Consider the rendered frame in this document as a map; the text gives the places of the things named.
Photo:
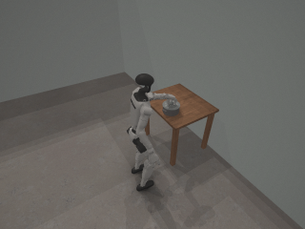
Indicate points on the table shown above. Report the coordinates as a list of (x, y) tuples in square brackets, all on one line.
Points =
[(192, 108)]

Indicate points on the robot left hand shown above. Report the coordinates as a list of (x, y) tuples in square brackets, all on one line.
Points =
[(172, 98)]

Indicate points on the robot right forearm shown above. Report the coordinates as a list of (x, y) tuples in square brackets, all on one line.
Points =
[(145, 141)]

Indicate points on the lid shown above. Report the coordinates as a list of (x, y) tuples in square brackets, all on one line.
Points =
[(171, 107)]

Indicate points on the robot right upper arm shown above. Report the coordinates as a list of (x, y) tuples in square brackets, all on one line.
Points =
[(145, 113)]

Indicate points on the robot left forearm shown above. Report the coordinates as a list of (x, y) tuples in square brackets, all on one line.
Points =
[(160, 96)]

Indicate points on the pot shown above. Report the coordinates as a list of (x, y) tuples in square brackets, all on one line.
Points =
[(170, 113)]

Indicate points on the robot left upper arm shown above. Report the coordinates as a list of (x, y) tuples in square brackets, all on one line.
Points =
[(149, 95)]

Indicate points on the robot torso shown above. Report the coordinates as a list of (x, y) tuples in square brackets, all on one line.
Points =
[(135, 116)]

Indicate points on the robot right hand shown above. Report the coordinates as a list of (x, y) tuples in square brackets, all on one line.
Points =
[(154, 158)]

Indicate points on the robot head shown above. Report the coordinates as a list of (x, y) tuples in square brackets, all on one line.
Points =
[(146, 80)]

